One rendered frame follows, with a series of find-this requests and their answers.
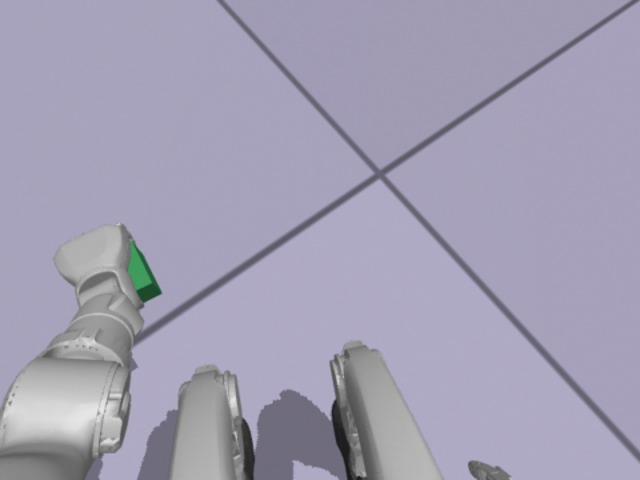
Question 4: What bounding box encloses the small box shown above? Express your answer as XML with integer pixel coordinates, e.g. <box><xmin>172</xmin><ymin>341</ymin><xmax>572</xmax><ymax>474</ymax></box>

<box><xmin>127</xmin><ymin>242</ymin><xmax>162</xmax><ymax>303</ymax></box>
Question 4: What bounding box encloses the right robot hand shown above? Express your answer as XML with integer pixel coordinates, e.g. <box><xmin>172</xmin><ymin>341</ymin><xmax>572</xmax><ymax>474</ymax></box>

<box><xmin>468</xmin><ymin>460</ymin><xmax>512</xmax><ymax>480</ymax></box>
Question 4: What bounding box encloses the right robot foot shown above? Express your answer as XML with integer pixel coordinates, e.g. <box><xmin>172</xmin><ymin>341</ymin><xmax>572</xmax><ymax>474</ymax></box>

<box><xmin>332</xmin><ymin>400</ymin><xmax>367</xmax><ymax>480</ymax></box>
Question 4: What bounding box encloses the left robot arm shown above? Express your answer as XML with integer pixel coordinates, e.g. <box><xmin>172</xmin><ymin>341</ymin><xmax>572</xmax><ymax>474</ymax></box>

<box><xmin>0</xmin><ymin>266</ymin><xmax>144</xmax><ymax>480</ymax></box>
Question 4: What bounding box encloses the left robot hand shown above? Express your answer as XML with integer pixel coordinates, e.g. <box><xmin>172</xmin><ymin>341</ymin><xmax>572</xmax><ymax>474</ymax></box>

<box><xmin>54</xmin><ymin>223</ymin><xmax>144</xmax><ymax>310</ymax></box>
